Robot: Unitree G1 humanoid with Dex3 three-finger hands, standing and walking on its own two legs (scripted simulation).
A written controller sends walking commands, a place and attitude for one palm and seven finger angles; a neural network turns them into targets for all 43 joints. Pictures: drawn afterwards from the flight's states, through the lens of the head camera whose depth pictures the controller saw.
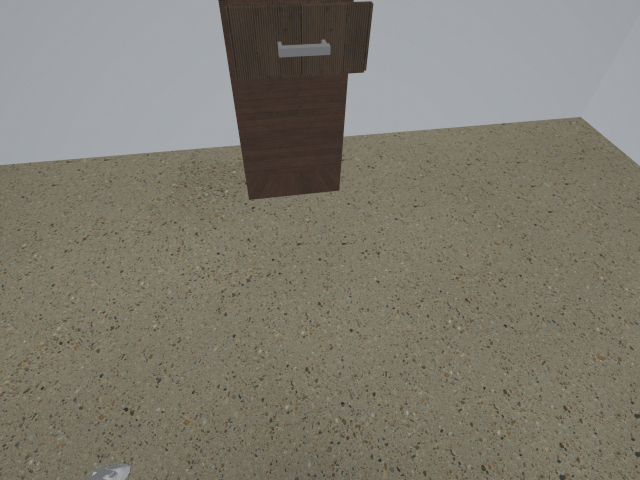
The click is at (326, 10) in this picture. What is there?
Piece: drawer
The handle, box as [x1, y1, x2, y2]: [278, 39, 330, 57]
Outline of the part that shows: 330,46 328,43 325,42 324,39 321,40 320,44 282,45 280,41 278,42 278,53 279,57 329,54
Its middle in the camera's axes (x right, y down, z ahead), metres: -0.05 -0.52 +1.05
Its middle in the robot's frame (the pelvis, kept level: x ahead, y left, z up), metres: +1.14 +0.11 +0.05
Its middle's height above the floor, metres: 0.82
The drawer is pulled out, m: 0.30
